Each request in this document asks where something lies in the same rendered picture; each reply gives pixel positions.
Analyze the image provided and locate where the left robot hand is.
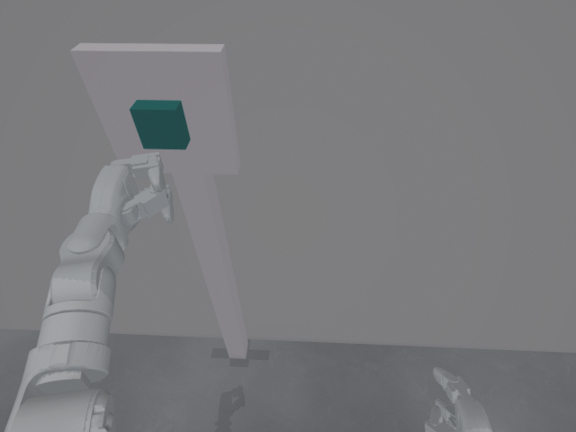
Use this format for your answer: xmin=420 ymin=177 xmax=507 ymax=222
xmin=88 ymin=152 xmax=174 ymax=235

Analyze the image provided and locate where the right robot hand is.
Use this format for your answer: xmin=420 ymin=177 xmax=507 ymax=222
xmin=425 ymin=367 xmax=492 ymax=432

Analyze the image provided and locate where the panel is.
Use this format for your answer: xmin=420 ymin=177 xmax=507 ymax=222
xmin=70 ymin=43 xmax=248 ymax=359

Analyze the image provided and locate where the button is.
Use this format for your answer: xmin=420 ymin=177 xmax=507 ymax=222
xmin=130 ymin=100 xmax=190 ymax=149

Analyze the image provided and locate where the robot left upper arm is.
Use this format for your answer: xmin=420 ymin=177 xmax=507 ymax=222
xmin=10 ymin=388 xmax=116 ymax=432

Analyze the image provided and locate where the left robot forearm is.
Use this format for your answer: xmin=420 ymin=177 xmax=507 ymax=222
xmin=4 ymin=213 xmax=129 ymax=432

